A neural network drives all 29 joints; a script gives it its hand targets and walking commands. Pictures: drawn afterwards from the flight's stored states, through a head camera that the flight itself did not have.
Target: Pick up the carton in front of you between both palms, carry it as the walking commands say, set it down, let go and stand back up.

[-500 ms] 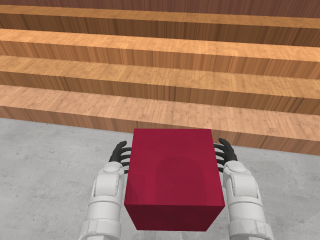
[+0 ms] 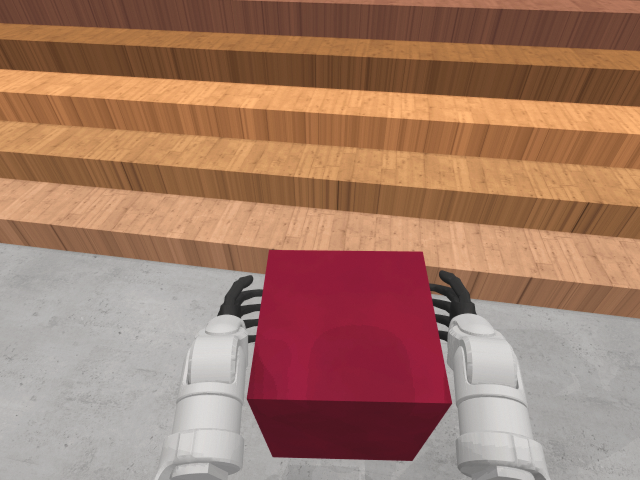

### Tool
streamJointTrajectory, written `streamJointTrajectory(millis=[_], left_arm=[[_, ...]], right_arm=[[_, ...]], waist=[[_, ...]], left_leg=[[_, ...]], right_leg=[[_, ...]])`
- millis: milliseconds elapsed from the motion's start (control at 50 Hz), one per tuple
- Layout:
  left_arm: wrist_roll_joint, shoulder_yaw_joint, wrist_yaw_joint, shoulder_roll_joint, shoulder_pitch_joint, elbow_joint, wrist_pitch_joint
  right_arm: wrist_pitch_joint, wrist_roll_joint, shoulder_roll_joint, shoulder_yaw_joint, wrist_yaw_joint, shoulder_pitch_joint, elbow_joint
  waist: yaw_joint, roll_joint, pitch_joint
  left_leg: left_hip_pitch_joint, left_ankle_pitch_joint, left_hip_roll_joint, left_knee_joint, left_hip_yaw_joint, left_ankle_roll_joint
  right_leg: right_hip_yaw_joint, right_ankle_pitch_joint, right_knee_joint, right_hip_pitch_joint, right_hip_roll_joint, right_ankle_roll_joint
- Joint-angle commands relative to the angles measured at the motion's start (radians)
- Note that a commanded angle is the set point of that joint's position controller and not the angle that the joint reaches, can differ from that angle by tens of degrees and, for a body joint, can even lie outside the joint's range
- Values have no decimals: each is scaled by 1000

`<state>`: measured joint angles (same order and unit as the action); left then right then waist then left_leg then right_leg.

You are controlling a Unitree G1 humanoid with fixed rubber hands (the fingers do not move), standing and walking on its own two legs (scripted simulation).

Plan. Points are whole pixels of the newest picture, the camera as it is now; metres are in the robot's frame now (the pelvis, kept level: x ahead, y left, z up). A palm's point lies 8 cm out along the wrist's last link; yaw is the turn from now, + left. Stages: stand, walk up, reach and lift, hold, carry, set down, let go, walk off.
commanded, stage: hold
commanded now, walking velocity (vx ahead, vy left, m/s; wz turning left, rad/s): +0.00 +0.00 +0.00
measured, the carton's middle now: (343, 359) +0.29 +0.00 -0.03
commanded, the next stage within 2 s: carry in 0.52 s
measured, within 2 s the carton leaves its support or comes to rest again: neither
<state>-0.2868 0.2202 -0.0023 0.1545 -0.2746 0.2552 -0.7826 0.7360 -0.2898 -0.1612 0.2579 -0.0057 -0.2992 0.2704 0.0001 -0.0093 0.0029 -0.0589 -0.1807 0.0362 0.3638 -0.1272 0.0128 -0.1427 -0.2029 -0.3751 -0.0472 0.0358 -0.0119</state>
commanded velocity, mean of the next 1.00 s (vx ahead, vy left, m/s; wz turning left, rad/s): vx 0.26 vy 0.00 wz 0.00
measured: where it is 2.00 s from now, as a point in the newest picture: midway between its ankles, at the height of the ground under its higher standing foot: (355, 350)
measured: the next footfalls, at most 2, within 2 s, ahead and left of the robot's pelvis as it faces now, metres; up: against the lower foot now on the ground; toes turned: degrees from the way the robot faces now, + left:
left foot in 0.90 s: +0.15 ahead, +0.09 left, +0.00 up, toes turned +6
right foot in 1.20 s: +0.38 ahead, -0.15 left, +0.00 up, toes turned -13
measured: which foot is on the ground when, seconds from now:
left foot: down 0.00-0.72, up 0.74-0.88, down 0.90-1.00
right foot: down 0.00-0.92, up 0.94-1.00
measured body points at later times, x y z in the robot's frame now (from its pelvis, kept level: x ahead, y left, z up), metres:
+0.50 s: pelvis +0.00 +0.00 +0.00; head -0.04 +0.00 +0.45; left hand +0.30 +0.15 +0.04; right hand +0.31 -0.15 +0.05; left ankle +0.02 +0.13 -0.75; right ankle +0.01 -0.13 -0.75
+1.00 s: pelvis +0.14 -0.01 -0.01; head +0.12 -0.02 +0.44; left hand +0.42 +0.14 +0.07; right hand +0.42 -0.17 +0.07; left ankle +0.11 +0.09 -0.75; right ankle +0.04 -0.12 -0.71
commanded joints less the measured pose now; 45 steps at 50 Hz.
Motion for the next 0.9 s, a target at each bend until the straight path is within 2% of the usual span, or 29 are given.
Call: streamJointTrajectory(millis=[0,160,480,500,540,560,580,620,640,660,680,700,720,740,760,780,800,820,840,860,880], left_arm=[[284,-544,248,915,-590,-67,62],[277,-534,246,920,-595,-45,62],[285,-544,240,912,-530,-87,56],[290,-553,240,912,-547,-97,54],[318,-581,236,912,-559,-134,52],[336,-605,232,917,-572,-161,48],[354,-633,228,917,-583,-188,40],[395,-696,219,912,-581,-254,12],[419,-726,215,903,-574,-287,-9],[441,-750,210,896,-573,-320,-33],[460,-766,205,888,-578,-349,-61],[477,-778,200,875,-574,-367,-92],[485,-781,192,854,-544,-378,-124],[482,-775,183,824,-510,-381,-155],[481,-772,171,805,-490,-410,-183],[485,-777,160,792,-492,-454,-211],[502,-785,152,802,-496,-491,-237],[517,-799,147,802,-485,-538,-259],[531,-812,144,805,-477,-576,-281],[542,-822,143,811,-451,-600,-302],[549,-826,144,815,-411,-613,-323]], right_arm=[[-9,259,-940,-537,-250,-473,30],[-11,249,-934,-525,-253,-483,50],[-7,259,-927,-539,-248,-422,8],[-4,262,-922,-549,-247,-441,-4],[1,280,-934,-579,-238,-427,-33],[7,296,-934,-603,-231,-436,-66],[15,312,-932,-627,-224,-449,-99],[42,344,-921,-679,-207,-428,-163],[63,360,-913,-707,-197,-411,-200],[90,377,-900,-736,-187,-414,-243],[119,395,-884,-757,-180,-428,-281],[151,415,-875,-780,-175,-431,-313],[186,434,-860,-800,-171,-440,-345],[221,458,-849,-817,-169,-448,-364],[250,493,-849,-842,-171,-473,-390],[274,528,-857,-863,-172,-476,-403],[295,555,-862,-873,-172,-462,-417],[314,575,-870,-882,-170,-426,-437],[332,584,-876,-884,-167,-387,-455],[349,587,-878,-880,-163,-352,-475],[368,586,-877,-872,-158,-322,-493]], waist=[[3,5,-200],[4,7,-202],[1,7,-218],[0,47,-211],[2,49,-208],[6,58,-186],[6,79,-177],[7,137,-244],[5,152,-271],[4,143,-285],[2,118,-287],[-1,25,-267],[-14,-164,-261],[-21,-273,-209],[-27,-255,-176],[-28,-192,-193],[-27,-148,-233],[-25,-135,-273],[-16,-136,-306],[-10,-124,-336],[-4,-88,-372]], left_leg=[[62,61,56,-49,71,3],[65,64,54,-51,70,6],[89,161,59,-54,66,8],[-31,33,-116,34,48,-10],[-132,-431,-119,-40,-27,-41],[-166,-564,-135,-59,-55,-51],[-170,-567,-159,-66,-78,-60],[-128,-475,-212,-88,-123,-90],[-120,-450,-223,-83,-122,-104],[-141,-453,-214,-64,-91,-104],[-205,-461,-194,-24,-44,-90],[-302,-430,-144,84,41,-58],[-434,-356,-76,302,165,-13],[-597,-333,-50,395,220,8],[-665,-368,-70,378,207,1],[-646,-365,-80,342,205,-6],[-592,-315,-70,288,225,-9],[-513,-247,-42,218,260,-12],[-399,-171,-17,121,298,-11],[-230,-89,-8,39,324,-8],[-11,-43,-34,0,304,-12]], right_leg=[[75,76,66,-27,52,-1],[79,73,67,-31,53,0],[74,173,69,6,58,-4],[42,39,-23,-120,-111,15],[29,-365,-22,-196,-71,22],[39,-464,-40,-249,-62,20],[69,-415,-85,-280,-56,16],[164,-224,-200,-288,-23,7],[196,-205,-166,-280,-14,9],[203,-210,-119,-245,-17,16],[180,-234,-66,-181,-38,25],[76,-310,13,-113,-108,46],[-133,-411,114,-28,-245,101],[-293,-341,165,56,-343,160],[-342,-185,172,78,-372,206],[-291,-69,146,89,-367,214],[-209,8,116,96,-345,199],[-118,61,84,87,-309,173],[-25,80,46,54,-267,145],[56,38,-2,-31,-232,118],[121,-19,-80,-169,-200,91]])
